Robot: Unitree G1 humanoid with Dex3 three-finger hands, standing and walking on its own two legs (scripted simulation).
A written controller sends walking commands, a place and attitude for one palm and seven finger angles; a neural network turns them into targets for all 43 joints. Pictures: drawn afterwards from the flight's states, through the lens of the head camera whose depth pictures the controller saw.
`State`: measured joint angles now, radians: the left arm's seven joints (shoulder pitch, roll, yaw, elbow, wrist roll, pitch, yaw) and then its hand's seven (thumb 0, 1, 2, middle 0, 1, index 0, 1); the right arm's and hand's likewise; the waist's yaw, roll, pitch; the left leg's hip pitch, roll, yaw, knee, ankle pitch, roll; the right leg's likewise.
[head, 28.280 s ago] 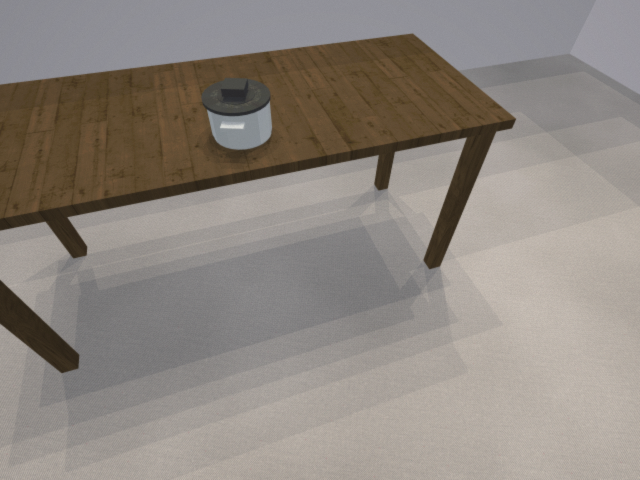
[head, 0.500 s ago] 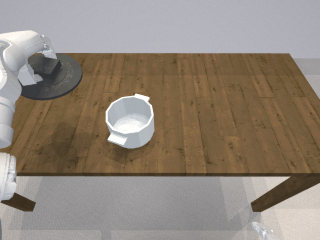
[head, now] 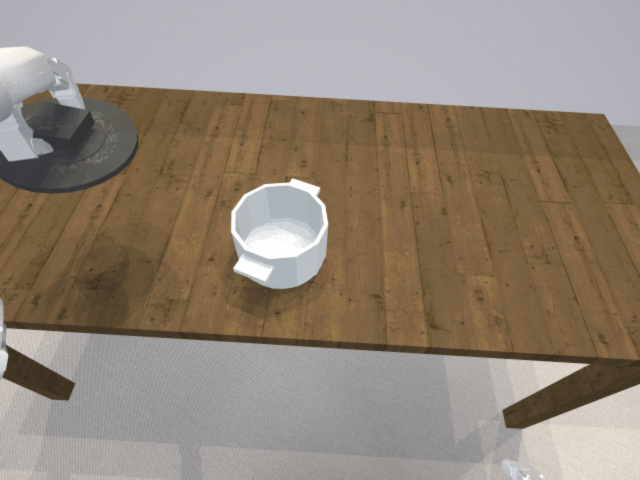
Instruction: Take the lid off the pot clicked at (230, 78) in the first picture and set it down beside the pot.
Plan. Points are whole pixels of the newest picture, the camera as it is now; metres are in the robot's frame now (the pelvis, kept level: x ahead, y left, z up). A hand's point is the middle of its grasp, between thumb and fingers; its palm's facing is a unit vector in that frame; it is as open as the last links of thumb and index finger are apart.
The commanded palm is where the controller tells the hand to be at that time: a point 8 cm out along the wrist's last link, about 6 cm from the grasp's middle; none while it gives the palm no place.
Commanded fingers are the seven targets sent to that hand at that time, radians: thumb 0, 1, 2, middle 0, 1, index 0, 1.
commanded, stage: move the lid sideways beside the pot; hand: left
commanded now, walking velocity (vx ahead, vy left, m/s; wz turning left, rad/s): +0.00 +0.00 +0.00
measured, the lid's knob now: (59, 126) +0.47 +0.33 +0.17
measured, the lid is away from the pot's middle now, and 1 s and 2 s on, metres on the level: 0.25 0.24 0.23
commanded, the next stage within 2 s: lower the lid onto the table in 0.02 s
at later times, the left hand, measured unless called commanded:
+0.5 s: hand (59, 137) +0.45 +0.32 +0.17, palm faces -0.34 -0.11 -0.93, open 8.7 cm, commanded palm +0.45 +0.32 +0.24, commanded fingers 0.00 0.57 1.11 -1.12 -1.11 -0.72 -0.90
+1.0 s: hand (67, 165) +0.44 +0.33 +0.13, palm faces -0.40 -0.09 -0.91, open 8.7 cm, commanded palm +0.45 +0.32 +0.20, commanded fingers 0.00 0.57 1.11 -1.12 -1.11 -0.72 -0.90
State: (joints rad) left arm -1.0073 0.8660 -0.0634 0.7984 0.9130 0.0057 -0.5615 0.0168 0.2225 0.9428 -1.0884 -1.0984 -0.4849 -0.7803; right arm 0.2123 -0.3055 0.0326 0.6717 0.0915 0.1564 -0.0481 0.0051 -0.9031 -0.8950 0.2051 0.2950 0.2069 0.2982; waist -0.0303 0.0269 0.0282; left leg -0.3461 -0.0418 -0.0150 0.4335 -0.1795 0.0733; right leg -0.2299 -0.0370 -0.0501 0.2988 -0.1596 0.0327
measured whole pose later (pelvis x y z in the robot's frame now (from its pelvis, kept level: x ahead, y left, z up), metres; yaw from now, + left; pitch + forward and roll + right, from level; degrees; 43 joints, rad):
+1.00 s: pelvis +0.00 +0.00 +0.00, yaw -1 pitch +7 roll -3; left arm -0.95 0.85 -0.02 0.92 0.92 -0.13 -0.50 0.02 0.23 0.95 -1.10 -1.10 -0.48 -0.78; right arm 0.21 -0.30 0.02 0.68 0.08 0.18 -0.05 0.00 -0.90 -0.89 0.21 0.30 0.21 0.30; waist -0.05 0.01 0.01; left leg -0.41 -0.03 0.00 0.48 -0.20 0.07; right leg -0.30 -0.03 -0.03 0.35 -0.18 0.04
